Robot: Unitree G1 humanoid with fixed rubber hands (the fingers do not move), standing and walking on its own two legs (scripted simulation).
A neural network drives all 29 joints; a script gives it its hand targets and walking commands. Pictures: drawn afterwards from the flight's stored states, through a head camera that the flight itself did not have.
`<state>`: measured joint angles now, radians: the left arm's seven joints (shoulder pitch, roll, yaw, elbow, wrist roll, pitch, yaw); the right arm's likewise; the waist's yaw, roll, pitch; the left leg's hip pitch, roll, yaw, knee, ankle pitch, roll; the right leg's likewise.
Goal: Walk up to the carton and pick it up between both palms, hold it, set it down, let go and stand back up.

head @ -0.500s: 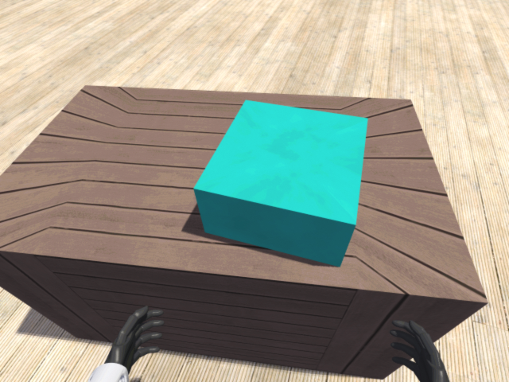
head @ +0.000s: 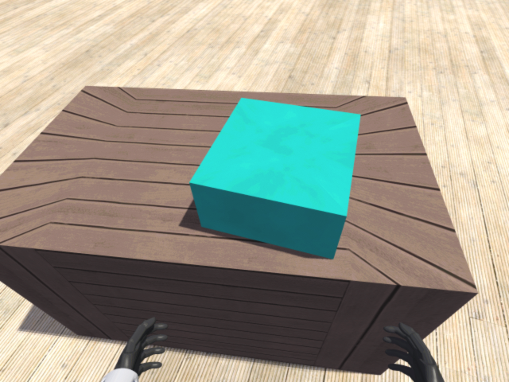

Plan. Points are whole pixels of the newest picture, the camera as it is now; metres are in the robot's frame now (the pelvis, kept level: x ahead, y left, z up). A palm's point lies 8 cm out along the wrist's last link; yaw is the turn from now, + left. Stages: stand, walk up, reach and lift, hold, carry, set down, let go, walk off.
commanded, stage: let go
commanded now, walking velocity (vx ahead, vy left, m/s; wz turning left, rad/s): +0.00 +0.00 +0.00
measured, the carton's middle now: (282, 169) +0.55 -0.01 -0.02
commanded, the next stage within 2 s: stand in 0.36 s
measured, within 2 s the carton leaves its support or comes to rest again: neither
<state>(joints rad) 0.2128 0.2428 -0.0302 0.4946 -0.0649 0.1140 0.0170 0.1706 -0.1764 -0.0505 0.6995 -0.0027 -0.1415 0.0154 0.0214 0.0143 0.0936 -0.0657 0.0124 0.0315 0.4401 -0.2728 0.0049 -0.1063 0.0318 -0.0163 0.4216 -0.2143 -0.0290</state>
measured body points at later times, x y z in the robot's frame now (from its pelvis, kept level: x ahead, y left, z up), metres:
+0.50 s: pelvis +0.01 +0.01 +0.00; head +0.00 +0.00 +0.45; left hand +0.16 +0.26 -0.09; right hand +0.16 -0.25 -0.10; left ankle -0.01 +0.11 -0.74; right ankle +0.02 -0.10 -0.74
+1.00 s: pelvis -0.02 +0.02 +0.00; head -0.04 +0.00 +0.45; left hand +0.05 +0.31 -0.11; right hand +0.06 -0.28 -0.12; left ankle -0.01 +0.11 -0.74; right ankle +0.02 -0.10 -0.74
